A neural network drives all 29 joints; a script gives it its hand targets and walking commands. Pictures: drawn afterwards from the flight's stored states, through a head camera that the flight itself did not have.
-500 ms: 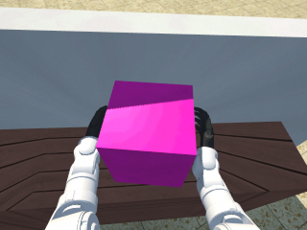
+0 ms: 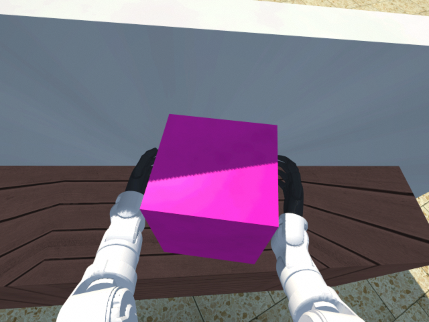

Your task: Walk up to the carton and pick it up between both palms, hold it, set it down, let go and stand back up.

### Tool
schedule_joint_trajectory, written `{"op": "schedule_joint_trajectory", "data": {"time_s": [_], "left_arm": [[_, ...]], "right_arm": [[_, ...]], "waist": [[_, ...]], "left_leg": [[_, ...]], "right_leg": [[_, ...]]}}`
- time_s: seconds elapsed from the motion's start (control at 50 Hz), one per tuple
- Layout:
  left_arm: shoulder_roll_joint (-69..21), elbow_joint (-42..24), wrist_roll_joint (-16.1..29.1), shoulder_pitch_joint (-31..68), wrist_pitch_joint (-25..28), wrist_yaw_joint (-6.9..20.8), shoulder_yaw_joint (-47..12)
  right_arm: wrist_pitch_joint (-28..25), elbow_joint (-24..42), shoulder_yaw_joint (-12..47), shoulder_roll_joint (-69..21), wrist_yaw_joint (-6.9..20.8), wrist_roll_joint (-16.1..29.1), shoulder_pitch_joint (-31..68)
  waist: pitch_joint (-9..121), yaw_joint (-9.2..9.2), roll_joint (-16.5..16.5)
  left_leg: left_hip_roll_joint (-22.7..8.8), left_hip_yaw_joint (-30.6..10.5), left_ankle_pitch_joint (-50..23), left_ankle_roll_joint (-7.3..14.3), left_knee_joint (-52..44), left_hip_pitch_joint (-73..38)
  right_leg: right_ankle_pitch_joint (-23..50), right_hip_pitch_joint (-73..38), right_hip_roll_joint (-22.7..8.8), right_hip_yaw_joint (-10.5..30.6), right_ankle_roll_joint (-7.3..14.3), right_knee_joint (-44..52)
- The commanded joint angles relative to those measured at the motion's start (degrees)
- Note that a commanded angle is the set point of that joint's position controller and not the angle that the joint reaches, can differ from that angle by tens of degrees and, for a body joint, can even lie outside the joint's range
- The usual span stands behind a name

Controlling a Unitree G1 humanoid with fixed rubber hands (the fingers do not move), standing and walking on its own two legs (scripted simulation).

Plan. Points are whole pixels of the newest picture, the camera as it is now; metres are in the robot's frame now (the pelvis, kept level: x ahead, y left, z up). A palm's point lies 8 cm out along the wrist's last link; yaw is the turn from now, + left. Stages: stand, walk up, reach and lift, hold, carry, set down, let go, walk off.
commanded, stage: set down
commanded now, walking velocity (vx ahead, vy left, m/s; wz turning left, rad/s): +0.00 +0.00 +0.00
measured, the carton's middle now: (215, 194) +0.37 -0.04 -0.05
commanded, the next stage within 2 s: none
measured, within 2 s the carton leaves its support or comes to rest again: rests again in 1.24 s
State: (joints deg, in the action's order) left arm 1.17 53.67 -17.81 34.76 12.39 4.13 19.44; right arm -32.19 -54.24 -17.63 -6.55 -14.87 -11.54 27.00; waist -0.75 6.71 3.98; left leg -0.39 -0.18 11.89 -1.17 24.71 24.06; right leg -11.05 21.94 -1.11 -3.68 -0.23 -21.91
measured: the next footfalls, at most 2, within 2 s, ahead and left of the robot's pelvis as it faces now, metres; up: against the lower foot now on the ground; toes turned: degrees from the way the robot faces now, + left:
none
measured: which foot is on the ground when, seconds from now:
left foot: down 0.00-1.00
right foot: down 0.00-1.00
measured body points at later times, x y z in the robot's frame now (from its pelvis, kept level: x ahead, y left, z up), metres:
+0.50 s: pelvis -0.01 +0.00 +0.00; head +0.10 +0.04 +0.43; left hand +0.41 +0.10 -0.03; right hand +0.33 -0.19 -0.01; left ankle -0.01 +0.11 -0.74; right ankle -0.02 -0.12 -0.74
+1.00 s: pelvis -0.02 +0.01 -0.01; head +0.10 +0.05 +0.42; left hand +0.41 +0.10 -0.03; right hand +0.32 -0.19 -0.02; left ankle -0.01 +0.11 -0.74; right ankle -0.02 -0.12 -0.74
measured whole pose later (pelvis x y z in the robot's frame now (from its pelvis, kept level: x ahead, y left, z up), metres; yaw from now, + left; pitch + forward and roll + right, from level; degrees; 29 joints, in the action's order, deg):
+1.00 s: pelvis -0.02 +0.01 -0.01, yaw -1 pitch +16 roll -2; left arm 3.9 67.7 -15.5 44.4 22.5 0.7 18.4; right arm -34.7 -67.9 -27.8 -5.4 -14.5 -15.0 34.9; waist 1.7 7.4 4.0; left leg -1.7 -0.2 11.7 -1.2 29.7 34.4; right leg -8.0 30.1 0.1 -3.7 -0.5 -21.9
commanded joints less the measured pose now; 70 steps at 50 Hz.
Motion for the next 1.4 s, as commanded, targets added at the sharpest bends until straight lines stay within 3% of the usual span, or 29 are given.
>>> {"op": "schedule_joint_trajectory", "data": {"time_s": [0.0, 0.08, 0.18, 0.24, 0.28, 0.38, 0.44, 0.48, 0.58, 0.64, 0.68, 0.74, 0.78, 0.82, 0.84, 0.86, 0.96, 0.98, 1.02, 1.06, 1.08, 1.1, 1.12, 1.18, 1.22, 1.26, 1.28, 1.32, 1.38], "left_arm": [[-30.4, 2.1, -1.0, 41.3, 10.5, 3.5, -18.9], [-29.4, 4.6, -2.6, 39.4, 11.4, 3.9, -17.6], [-30.9, 6.4, -2.0, 39.9, 11.1, 3.8, -18.1], [-26.7, 8.6, -4.1, 38.1, 11.1, 4.0, -13.4], [-28.3, 9.3, -3.4, 37.8, 11.8, 4.2, -15.0], [-27.1, 11.5, -5.2, 37.9, 12.3, 4.2, -12.1], [-28.3, 10.2, -4.5, 40.4, 12.9, 3.7, -13.5], [-27.3, 10.3, -5.0, 38.7, 13.7, 3.7, -12.6], [-26.2, 13.6, -5.7, 39.2, 14.4, 3.8, -11.3], [-24.1, 15.3, -7.2, 36.2, 13.3, 3.7, -7.2], [-22.1, 15.4, -5.9, 37.6, 14.3, 2.7, -8.4], [-14.6, 16.6, -5.3, 39.0, 14.0, 1.3, -5.9], [-8.4, 18.9, -4.9, 38.9, 14.3, 0.5, -3.4], [-3.1, 16.5, -3.7, 39.7, 14.4, -0.9, -3.0], [4.2, 15.4, -1.0, 37.2, 14.4, -2.5, -2.9], [6.6, 13.3, 0.3, 38.4, 13.4, -3.3, -3.7], [7.2, 10.8, 6.7, 37.8, 11.8, -5.8, -6.9], [5.2, 9.5, 7.0, 38.2, 11.6, -5.3, -8.3], [8.7, 11.6, 7.5, 39.8, 11.0, -5.7, -6.8], [1.8, 10.5, 8.0, 40.9, 11.2, -5.4, -10.3], [9.1, 10.5, 7.2, 38.7, 11.0, -6.3, -7.6], [4.6, 7.7, 8.2, 41.1, 11.4, -6.3, -10.3], [8.6, 8.8, 7.5, 37.2, 11.2, -6.7, -8.4], [5.4, 8.0, 7.7, 38.6, 11.1, -6.7, -10.0], [4.8, 8.6, 6.8, 39.0, 10.6, -7.4, -11.1], [1.9, 10.9, 5.6, 40.5, 10.5, -7.4, -11.8], [2.7, 11.5, 5.2, 40.2, 10.4, -8.1, -11.4], [7.8, 9.8, 6.3, 38.3, 9.7, -9.2, -11.8], [7.0, 10.1, 7.0, 40.2, 9.1, -10.3, -12.7]], "right_arm": [[-2.7, -3.7, 10.1, -33.0, 7.9, -10.6, 28.7], [-2.9, -5.2, 9.7, -33.3, 8.6, -10.5, 29.4], [-3.0, -9.5, 7.0, -32.7, 8.3, -11.5, 29.0], [-2.7, -8.7, 7.8, -32.7, 8.2, -11.6, 28.3], [-2.6, -9.8, 7.1, -33.7, 8.4, -13.5, 26.4], [-2.9, -12.4, 4.7, -33.0, 8.2, -14.4, 27.0], [-3.4, -11.3, 2.3, -33.1, 8.1, -15.0, 29.2], [-4.0, -12.0, 3.9, -32.8, 8.7, -15.1, 28.7], [-4.6, -12.4, 3.0, -33.4, 8.4, -15.9, 29.1], [-3.4, -15.3, 1.6, -31.1, 8.5, -15.7, 27.1], [-4.2, -14.8, 0.3, -28.0, 8.2, -16.1, 26.6], [-3.8, -14.8, -3.9, -21.3, 7.0, -15.8, 27.9], [-3.9, -14.6, -5.1, -16.8, 6.6, -14.5, 28.7], [-3.4, -17.9, -5.4, -11.7, 4.9, -11.5, 26.6], [-3.7, -16.6, -5.6, -2.3, 3.8, -8.5, 23.9], [-3.0, -17.6, -6.3, -0.5, 2.5, -6.9, 24.4], [-1.7, -15.8, -1.1, -0.9, 1.4, 2.2, 26.4], [-1.7, -15.3, -1.2, -2.7, 1.6, 2.9, 25.7], [-0.4, -12.8, -3.1, -0.6, 1.3, 2.4, 27.8], [-0.9, -9.4, -2.7, -7.1, 1.9, 1.4, 31.2], [-1.1, -9.7, -4.9, 2.5, 1.5, 2.1, 28.2], [-1.7, -6.7, -4.0, -2.1, 1.8, 1.3, 31.6], [-1.9, -7.6, -3.4, 3.2, 1.8, 2.7, 28.1], [-1.0, -9.0, -3.1, -0.1, 2.8, 3.3, 29.2], [-1.0, -9.6, -2.7, 2.4, 3.6, 4.6, 31.8], [-0.1, -12.1, -4.7, -0.5, 3.8, 3.0, 31.3], [-0.1, -11.7, -5.5, 1.3, 4.0, 2.3, 31.0], [-0.8, -12.3, -6.4, 10.5, 4.1, 5.1, 29.4], [-0.8, -12.8, -6.2, 11.4, 4.5, 7.0, 32.3]], "waist": [[47.1, 1.08, -10.9], [46.5, 0.49, -11.0], [42.8, 2.36, -12.2], [39.3, -0.40, -11.0], [40.6, 1.27, -10.0], [38.0, 1.11, -9.5], [42.2, 2.70, -11.3], [41.3, 0.73, -10.0], [41.4, 0.68, -10.2], [35.5, -0.35, -10.6], [39.3, 1.22, -12.1], [40.2, 0.82, -11.2], [40.4, -0.29, -9.8], [40.7, 0.04, -12.1], [45.1, -0.36, -12.5], [43.6, 0.95, -13.4], [48.1, -0.86, -13.1], [47.2, 0.71, -14.0], [48.2, -0.01, -13.3], [48.8, 1.57, -13.2], [53.4, 1.31, -15.1], [56.4, 1.56, -15.5], [57.5, 0.29, -16.5], [56.4, 1.83, -17.6], [55.9, 0.53, -19.5], [49.5, 2.88, -19.2], [51.3, 1.49, -20.3], [54.5, 2.62, -22.8], [55.8, 1.53, -25.7]], "left_leg": [[0.4, 3.6, -27.5, -3.5, 2.2, -17.0], [0.7, 3.5, -26.4, -3.2, 1.7, -15.2], [0.4, 3.4, -26.8, -3.8, 1.9, -18.2], [1.2, 4.3, -22.0, -2.6, 1.4, -14.1], [0.8, 3.9, -22.8, -2.7, 1.0, -13.9], [0.8, 4.2, -21.8, -2.5, 0.9, -12.5], [0.7, 3.9, -21.0, -3.2, 1.5, -14.8], [0.8, 4.5, -22.7, -2.9, 1.9, -13.1], [1.1, 4.5, -19.9, -2.4, 1.5, -9.1], [1.2, 4.7, -17.0, -1.8, 1.0, -8.9], [0.9, 4.3, -16.9, -2.3, 1.4, -10.2], [0.9, 4.6, -15.9, -2.4, 2.6, -9.9], [1.3, 4.9, -14.3, -1.8, 2.4, -7.4], [1.2, 4.7, -14.5, -2.0, 3.8, -7.3], [1.2, 4.6, -16.2, -2.3, 4.4, -8.0], [1.3, 4.7, -17.7, -2.9, 5.0, -8.0], [1.9, 4.0, -19.2, -2.6, 8.2, -6.7], [2.2, 3.5, -19.2, -2.6, 8.5, -6.7], [2.1, 3.6, -12.7, -1.7, 8.3, -3.2], [2.0, 2.1, -12.8, -2.1, 9.3, -2.8], [2.2, 3.0, -16.6, -2.8, 9.1, -4.6], [1.8, 2.2, -18.6, -3.3, 10.7, -5.5], [2.0, 2.6, -20.7, -3.7, 11.1, -6.4], [1.7, 1.8, -21.1, -3.9, 11.9, -9.3], [1.3, 1.4, -23.4, -4.6, 12.5, -12.0], [0.6, 0.3, -16.6, -4.8, 11.0, -11.7], [0.5, 0.2, -17.9, -5.3, 11.3, -11.2], [0.3, -0.1, -24.0, -7.2, 12.0, -15.2], [-0.6, -1.0, -26.0, -7.9, 12.6, -14.8]], "right_leg": [[30.4, -10.8, 3.7, -1.3, 0.8, 3.3], [31.9, -12.2, 3.1, -1.0, 0.1, 2.1], [28.0, -6.6, 3.6, -2.4, 1.0, 4.0], [26.0, -8.6, 2.6, -0.9, 0.6, 4.0], [28.3, -9.3, 2.8, -1.8, 0.3, 3.2], [27.7, -9.1, 2.3, -1.7, 0.2, 3.3], [24.6, -5.8, 2.9, -2.1, 0.5, 3.7], [28.5, -8.1, 2.5, -1.8, 0.2, 2.6], [28.5, -9.2, 2.0, -1.5, -0.3, 2.0], [22.7, -6.9, 2.0, -1.5, 0.2, 2.9], [23.3, -6.3, 2.3, -1.9, 0.6, 3.1], [20.3, -3.9, 2.4, -1.5, 0.8, 2.2], [20.2, -5.9, 2.1, -0.5, 0.8, 1.6], [19.2, -4.1, 2.1, -0.4, 0.5, 1.0], [21.8, -5.0, 2.4, 0.1, 0.8, 0.7], [22.5, -4.4, 2.7, -0.1, 0.8, 0.6], [22.4, -0.8, 3.5, 1.5, 0.7, -1.5], [22.5, -1.4, 3.3, 1.4, 0.7, -1.6], [16.5, 0.5, 3.0, 1.9, 0.2, -2.5], [16.9, 1.4, 2.9, 0.7, -0.1, -3.3], [20.4, 0.9, 3.3, 0.8, 0.5, -3.0], [21.2, 2.3, 3.7, 0.0, 0.1, -3.9], [23.8, 1.8, 3.9, 0.0, 0.2, -4.6], [21.0, 5.1, 4.2, 0.2, 0.3, -4.7], [20.6, 7.4, 4.5, -0.5, 0.6, -4.9], [13.2, 12.4, 4.2, -1.2, 0.0, -3.9], [14.5, 12.1, 4.7, -1.3, 0.7, -4.3], [17.7, 13.1, 5.2, -1.8, 1.0, -4.0], [15.0, 15.1, 5.4, -1.1, 2.4, -3.3]]}}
